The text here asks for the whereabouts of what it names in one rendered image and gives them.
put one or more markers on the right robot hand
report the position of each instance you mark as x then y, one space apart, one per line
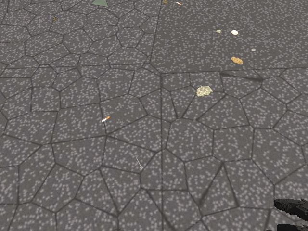
293 207

